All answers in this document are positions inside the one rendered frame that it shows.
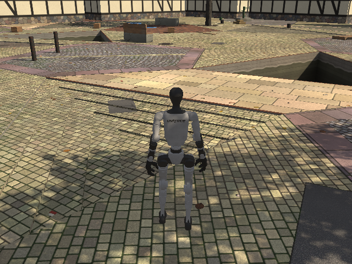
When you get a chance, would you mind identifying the right robot hand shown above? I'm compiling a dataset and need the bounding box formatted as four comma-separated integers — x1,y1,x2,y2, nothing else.
195,158,207,172

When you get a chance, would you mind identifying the robot foot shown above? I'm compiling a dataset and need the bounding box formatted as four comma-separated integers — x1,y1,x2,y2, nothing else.
184,216,192,230
159,211,167,224

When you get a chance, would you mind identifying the left robot upper arm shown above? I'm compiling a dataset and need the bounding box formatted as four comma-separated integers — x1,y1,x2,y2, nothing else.
152,111,165,142

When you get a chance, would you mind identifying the left robot hand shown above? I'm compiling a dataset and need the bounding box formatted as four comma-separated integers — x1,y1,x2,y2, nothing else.
146,160,158,176

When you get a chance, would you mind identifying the left robot forearm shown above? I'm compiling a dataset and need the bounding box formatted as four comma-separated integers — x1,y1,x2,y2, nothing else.
147,135,157,162

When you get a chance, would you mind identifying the right robot forearm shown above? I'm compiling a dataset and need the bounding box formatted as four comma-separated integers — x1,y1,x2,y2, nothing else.
195,133,206,159

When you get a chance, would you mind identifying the right robot foot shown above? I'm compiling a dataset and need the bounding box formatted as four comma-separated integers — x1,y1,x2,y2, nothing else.
184,216,192,230

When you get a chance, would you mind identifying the left robot foot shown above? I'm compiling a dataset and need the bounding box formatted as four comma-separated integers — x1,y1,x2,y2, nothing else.
159,211,167,224

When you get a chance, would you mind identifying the right robot upper arm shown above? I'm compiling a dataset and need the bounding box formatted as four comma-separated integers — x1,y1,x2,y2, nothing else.
188,111,201,141

